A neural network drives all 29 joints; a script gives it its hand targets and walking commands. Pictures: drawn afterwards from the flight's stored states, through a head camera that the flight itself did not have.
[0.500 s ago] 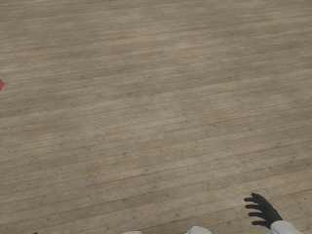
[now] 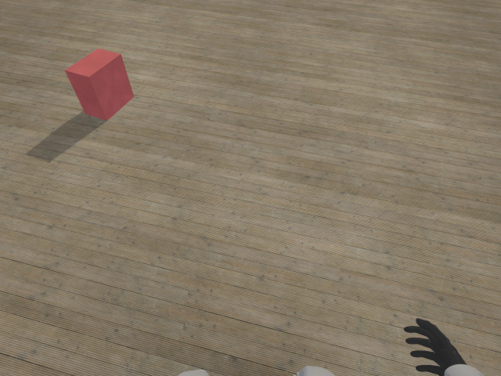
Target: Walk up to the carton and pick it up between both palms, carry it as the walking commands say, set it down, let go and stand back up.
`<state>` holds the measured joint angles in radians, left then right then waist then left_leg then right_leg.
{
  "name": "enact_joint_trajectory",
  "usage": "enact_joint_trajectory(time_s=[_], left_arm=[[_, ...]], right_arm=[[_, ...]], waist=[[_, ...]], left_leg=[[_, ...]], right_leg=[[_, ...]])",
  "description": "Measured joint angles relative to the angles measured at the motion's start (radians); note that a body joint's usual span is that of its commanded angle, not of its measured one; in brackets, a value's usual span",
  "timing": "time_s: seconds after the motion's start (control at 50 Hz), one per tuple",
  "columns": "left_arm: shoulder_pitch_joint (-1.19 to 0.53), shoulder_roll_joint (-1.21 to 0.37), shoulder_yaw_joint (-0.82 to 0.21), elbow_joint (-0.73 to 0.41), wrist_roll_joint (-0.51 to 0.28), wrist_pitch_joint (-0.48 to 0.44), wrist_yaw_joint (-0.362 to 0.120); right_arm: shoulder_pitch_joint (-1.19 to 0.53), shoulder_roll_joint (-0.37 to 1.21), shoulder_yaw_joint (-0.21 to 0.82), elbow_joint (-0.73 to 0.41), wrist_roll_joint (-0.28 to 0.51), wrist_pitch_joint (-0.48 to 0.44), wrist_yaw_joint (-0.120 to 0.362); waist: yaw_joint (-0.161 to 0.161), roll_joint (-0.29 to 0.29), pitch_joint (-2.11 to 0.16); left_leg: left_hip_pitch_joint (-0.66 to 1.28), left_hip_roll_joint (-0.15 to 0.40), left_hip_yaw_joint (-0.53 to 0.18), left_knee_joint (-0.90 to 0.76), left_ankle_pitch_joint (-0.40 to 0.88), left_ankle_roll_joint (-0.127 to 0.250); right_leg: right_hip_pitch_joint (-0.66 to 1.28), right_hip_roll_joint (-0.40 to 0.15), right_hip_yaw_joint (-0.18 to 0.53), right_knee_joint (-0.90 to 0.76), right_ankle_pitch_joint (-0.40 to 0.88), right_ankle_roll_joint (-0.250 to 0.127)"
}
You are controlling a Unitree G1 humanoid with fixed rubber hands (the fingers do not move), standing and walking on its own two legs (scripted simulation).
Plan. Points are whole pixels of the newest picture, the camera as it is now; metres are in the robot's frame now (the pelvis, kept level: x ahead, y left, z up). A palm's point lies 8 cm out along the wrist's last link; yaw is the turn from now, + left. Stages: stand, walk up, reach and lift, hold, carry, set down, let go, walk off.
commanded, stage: walk up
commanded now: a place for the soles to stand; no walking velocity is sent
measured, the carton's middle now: (102, 84) +1.74 +0.91 -0.60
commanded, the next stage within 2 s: none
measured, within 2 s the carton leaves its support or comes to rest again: neither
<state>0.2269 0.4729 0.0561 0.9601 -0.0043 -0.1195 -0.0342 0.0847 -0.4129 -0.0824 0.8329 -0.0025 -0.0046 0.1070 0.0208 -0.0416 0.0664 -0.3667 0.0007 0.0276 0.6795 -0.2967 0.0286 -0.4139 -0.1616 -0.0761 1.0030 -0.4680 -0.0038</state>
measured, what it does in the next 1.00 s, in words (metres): walks ahead, turning left: right foot, then left foot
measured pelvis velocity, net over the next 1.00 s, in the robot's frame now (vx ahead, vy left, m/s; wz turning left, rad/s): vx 0.42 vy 0.16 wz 0.49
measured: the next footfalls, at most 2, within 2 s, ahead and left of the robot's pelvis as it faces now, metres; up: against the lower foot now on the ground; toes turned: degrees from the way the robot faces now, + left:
right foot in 0.06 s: +0.14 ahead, -0.14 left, +0.00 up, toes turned -6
left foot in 0.34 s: +0.28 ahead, +0.19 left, +0.00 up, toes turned +22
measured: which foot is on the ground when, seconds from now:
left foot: down 0.00-0.08, up 0.10-0.32, down 0.34-0.68, up 0.70-0.94, down 0.96-1.00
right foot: up 0.00-0.04, down 0.06-0.36, up 0.38-0.64, down 0.66-0.98, up 1.00-1.00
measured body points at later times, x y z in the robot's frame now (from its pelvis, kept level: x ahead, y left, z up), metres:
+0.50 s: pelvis +0.22 +0.07 +0.00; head +0.24 +0.08 +0.44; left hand +0.16 +0.42 -0.11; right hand +0.48 -0.18 -0.09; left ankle +0.24 +0.17 -0.72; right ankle +0.21 -0.09 -0.65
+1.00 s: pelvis +0.42 +0.16 -0.01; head +0.42 +0.18 +0.44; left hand +0.31 +0.50 -0.12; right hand +0.68 -0.07 -0.10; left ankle +0.46 +0.30 -0.72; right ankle +0.46 +0.01 -0.71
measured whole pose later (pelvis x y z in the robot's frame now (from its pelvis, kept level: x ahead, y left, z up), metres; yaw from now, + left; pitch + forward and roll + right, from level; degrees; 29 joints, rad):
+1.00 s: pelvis +0.42 +0.16 -0.01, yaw +28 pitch -1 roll -2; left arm 0.24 0.49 0.07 0.95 0.03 -0.10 -0.05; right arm 0.15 -0.42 -0.09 0.95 -0.02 -0.06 0.11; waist 0.02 -0.01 0.04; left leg -0.50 0.07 0.09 0.74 -0.23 0.03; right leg -0.26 -0.21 -0.27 0.78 -0.46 -0.02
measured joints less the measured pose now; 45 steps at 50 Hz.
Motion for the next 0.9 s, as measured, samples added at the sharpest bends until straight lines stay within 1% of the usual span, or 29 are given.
enact_joint_trajectory(time_s=[0.04,0.06,0.08,0.1,0.12,0.14,0.18,0.22,0.26,0.3,0.34,0.36,0.38,0.4,0.44,0.46,0.48,0.52,0.58,0.62,0.66,0.68,0.7,0.74,0.76,0.78,0.82,0.86,0.9], left_arm=[[-0.002,-0.012,-0.004,-0.013,0.001,-0.013,-0.001],[0.005,-0.017,-0.005,-0.018,0.005,-0.022,-0.001],[0.015,-0.022,-0.007,-0.023,0.013,-0.034,0.001],[0.026,-0.030,-0.006,-0.028,0.024,-0.044,0.007],[0.035,-0.040,-0.007,-0.032,0.032,-0.049,0.014],[0.044,-0.046,-0.007,-0.039,0.036,-0.050,0.019],[0.055,-0.051,-0.002,-0.047,0.038,-0.048,0.026],[0.059,-0.044,0.007,-0.048,0.039,-0.044,0.028],[0.064,-0.027,0.014,-0.046,0.039,-0.044,0.027],[0.073,-0.006,0.018,-0.039,0.038,-0.039,0.022],[0.082,0.017,0.022,-0.028,0.034,-0.024,0.017],[0.087,0.026,0.023,-0.022,0.030,-0.015,0.016],[0.090,0.026,0.023,-0.015,0.025,-0.006,0.016],[0.086,0.018,0.020,-0.008,0.020,0.004,0.015],[0.062,0.008,0.004,0.004,0.014,0.019,0.009],[0.048,0.006,-0.003,0.005,0.009,0.021,0.006],[0.036,0.004,-0.007,0.004,0.005,0.020,0.004],[0.019,-0.003,-0.011,-0.005,-0.001,0.015,-0.001],[0.009,-0.016,-0.011,-0.015,0.003,0.010,-0.009],[0.004,-0.026,-0.009,-0.012,0.008,0.006,-0.017],[0.007,-0.034,-0.005,-0.013,0.015,-0.005,-0.023],[0.011,-0.037,-0.001,-0.017,0.021,-0.015,-0.022],[0.012,-0.042,0.004,-0.023,0.026,-0.024,-0.018],[0.006,-0.048,0.007,-0.045,0.028,-0.034,-0.005],[0.003,-0.050,0.008,-0.055,0.025,-0.033,0.000],[-0.001,-0.052,0.010,-0.062,0.024,-0.031,0.004],[-0.010,-0.049,0.012,-0.065,0.025,-0.024,0.007],[-0.013,-0.039,0.012,-0.061,0.029,-0.022,0.004],[-0.010,-0.022,0.012,-0.049,0.033,-0.018,-0.002]], right_arm=[[0.024,0.009,0.007,-0.002,-0.012,0.008,0.006],[0.036,0.010,0.008,-0.004,-0.014,0.011,0.010],[0.055,0.008,0.007,-0.005,-0.015,0.015,0.012],[0.075,0.005,0.003,0.000,-0.019,0.019,0.010],[0.093,0.002,0.000,0.011,-0.023,0.024,0.005],[0.104,-0.001,-0.001,0.026,-0.025,0.025,0.001],[0.108,-0.002,0.002,0.055,-0.029,0.017,0.001],[0.097,0.001,0.005,0.071,-0.028,0.003,0.008],[0.070,0.005,0.003,0.073,-0.024,-0.003,0.020],[0.036,0.005,0.000,0.067,-0.016,-0.008,0.032],[0.006,0.002,-0.005,0.059,-0.012,-0.015,0.039],[-0.009,-0.002,-0.007,0.054,-0.014,-0.021,0.036],[-0.025,-0.010,-0.010,0.044,-0.019,-0.028,0.028],[-0.037,-0.021,-0.014,0.030,-0.019,-0.034,0.016],[-0.043,-0.028,-0.019,0.011,0.003,-0.042,-0.007],[-0.039,-0.024,-0.017,0.010,0.010,-0.043,-0.017],[-0.030,-0.020,-0.013,0.012,0.013,-0.045,-0.026],[-0.003,-0.011,-0.003,0.019,0.012,-0.047,-0.036],[0.037,-0.001,0.007,0.026,-0.002,-0.053,-0.035],[0.067,-0.001,0.008,0.028,-0.009,-0.056,-0.030],[0.101,-0.008,0.007,0.032,-0.011,-0.051,-0.026],[0.121,-0.014,0.006,0.036,-0.011,-0.048,-0.025],[0.140,-0.019,0.003,0.045,-0.012,-0.044,-0.026],[0.160,-0.022,0.003,0.077,-0.014,-0.032,-0.033],[0.161,-0.022,0.007,0.095,-0.017,-0.030,-0.034],[0.158,-0.020,0.011,0.110,-0.020,-0.030,-0.033],[0.144,-0.013,0.015,0.129,-0.021,-0.037,-0.028],[0.123,-0.004,0.013,0.133,-0.020,-0.041,-0.016],[0.098,0.003,0.010,0.130,-0.016,-0.041,-0.003]], waist=[[-0.011,0.003,-0.003],[-0.019,0.011,-0.006],[-0.031,0.029,-0.017],[-0.039,0.053,-0.036],[-0.041,0.080,-0.054],[-0.036,0.103,-0.067],[-0.023,0.135,-0.074],[-0.011,0.142,-0.064],[0.003,0.132,-0.045],[0.013,0.116,-0.026],[0.020,0.093,-0.016],[0.021,0.074,-0.010],[0.022,0.061,-0.001],[0.021,0.062,0.008],[0.018,0.063,0.024],[0.018,0.054,0.028],[0.018,0.043,0.027],[0.016,0.022,0.017],[-0.002,0.009,0.005],[-0.019,0.014,0.000],[-0.037,0.030,-0.012],[-0.045,0.049,-0.024],[-0.050,0.071,-0.037],[-0.045,0.107,-0.051],[-0.038,0.121,-0.050],[-0.032,0.133,-0.049],[-0.026,0.139,-0.041],[-0.021,0.128,-0.030],[-0.015,0.106,-0.020]], left_leg=[[0.010,-0.011,-0.014,0.016,-0.031,0.006],[0.010,-0.012,-0.024,0.043,-0.058,0.011],[-0.002,-0.011,-0.047,0.092,-0.100,0.021],[-0.035,-0.014,-0.077,0.170,-0.150,0.027],[-0.077,-0.016,-0.104,0.260,-0.169,0.020],[-0.120,-0.014,-0.118,0.339,-0.154,0.008],[-0.186,0.016,-0.102,0.417,-0.103,-0.016],[-0.221,0.056,-0.058,0.375,-0.101,-0.028],[-0.229,0.083,-0.021,0.275,-0.094,-0.025],[-0.213,0.094,-0.002,0.156,-0.041,-0.014],[-0.170,0.087,0.022,0.032,0.022,0.001],[-0.146,0.067,0.037,0.006,0.085,0.010],[-0.133,0.048,0.052,0.021,0.115,0.021],[-0.129,0.037,0.059,0.053,0.092,0.028],[-0.094,0.019,0.064,0.072,0.032,0.036],[-0.068,0.008,0.069,0.061,0.016,0.037],[-0.044,-0.003,0.073,0.044,0.009,0.036],[-0.002,-0.023,0.079,0.011,-0.001,0.036],[0.047,-0.036,0.083,0.000,-0.041,0.038],[0.075,-0.037,0.082,0.014,-0.081,0.034],[0.090,-0.029,0.070,0.060,-0.138,0.023],[0.084,-0.016,0.055,0.106,-0.179,0.018],[0.052,-0.006,0.024,0.185,-0.206,0.022],[-0.044,-0.010,-0.055,0.374,-0.191,0.014],[-0.091,-0.003,-0.074,0.444,-0.162,0.006],[-0.136,0.012,-0.078,0.480,-0.143,-0.002],[-0.200,0.053,-0.057,0.453,-0.149,-0.012],[-0.230,0.086,-0.026,0.352,-0.153,-0.017],[-0.226,0.106,-0.004,0.231,-0.103,-0.019]], right_leg=[[-0.034,0.018,-0.014,-0.131,-0.003,-0.005],[-0.034,0.031,-0.028,-0.212,0.041,-0.013],[-0.022,0.046,-0.037,-0.248,0.144,-0.022],[-0.015,0.049,-0.063,-0.239,0.177,-0.016],[-0.002,0.051,-0.095,-0.232,0.154,-0.003],[0.020,0.055,-0.125,-0.240,0.122,0.008],[0.079,0.062,-0.174,-0.280,0.086,0.016],[0.142,0.055,-0.212,-0.326,0.078,0.028],[0.200,0.039,-0.238,-0.361,0.066,0.042],[0.260,0.020,-0.259,-0.389,0.050,0.062],[0.308,-0.011,-0.276,-0.388,0.018,0.081],[0.315,-0.041,-0.273,-0.349,-0.008,0.073],[0.291,-0.079,-0.250,-0.255,-0.020,0.047],[0.237,-0.084,-0.185,-0.121,-0.022,0.024],[0.121,-0.046,-0.053,0.115,0.015,-0.008],[0.069,-0.031,-0.012,0.180,0.043,-0.016],[0.022,-0.022,0.011,0.203,0.063,-0.020],[-0.051,-0.020,0.023,0.149,0.079,-0.016],[-0.118,-0.017,0.000,-0.014,0.066,-0.009],[-0.133,-0.007,-0.019,-0.128,0.107,-0.014],[-0.113,0.016,-0.043,-0.253,0.183,-0.024],[-0.100,0.031,-0.053,-0.271,0.255,-0.031],[-0.101,0.038,-0.074,-0.248,0.274,-0.030],[-0.085,0.047,-0.122,-0.213,0.212,-0.025],[-0.066,0.052,-0.143,-0.215,0.185,-0.028],[-0.045,0.057,-0.164,-0.226,0.169,-0.031],[0.002,0.054,-0.198,-0.256,0.156,-0.026],[0.047,0.040,-0.219,-0.281,0.144,-0.017],[0.094,0.023,-0.231,-0.301,0.127,-0.002]])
